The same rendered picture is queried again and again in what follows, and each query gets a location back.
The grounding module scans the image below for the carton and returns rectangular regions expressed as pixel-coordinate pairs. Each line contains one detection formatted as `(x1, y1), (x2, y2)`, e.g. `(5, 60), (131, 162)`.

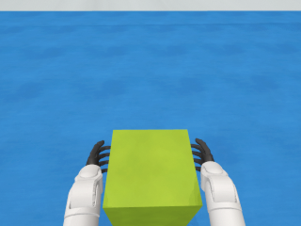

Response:
(103, 129), (203, 226)

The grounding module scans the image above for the robot right hand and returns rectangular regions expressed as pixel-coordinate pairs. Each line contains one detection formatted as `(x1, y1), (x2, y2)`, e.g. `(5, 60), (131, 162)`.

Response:
(190, 138), (214, 172)

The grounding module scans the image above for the left robot forearm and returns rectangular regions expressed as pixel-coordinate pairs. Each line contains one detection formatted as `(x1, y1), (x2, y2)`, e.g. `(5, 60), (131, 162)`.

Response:
(63, 164), (103, 226)

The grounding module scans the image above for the robot left hand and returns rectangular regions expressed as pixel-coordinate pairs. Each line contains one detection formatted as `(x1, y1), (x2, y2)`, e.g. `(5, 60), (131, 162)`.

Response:
(86, 140), (111, 173)

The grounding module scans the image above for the right robot forearm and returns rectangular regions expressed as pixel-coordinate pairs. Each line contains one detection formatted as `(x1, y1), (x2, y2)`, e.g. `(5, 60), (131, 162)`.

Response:
(200, 161), (246, 226)

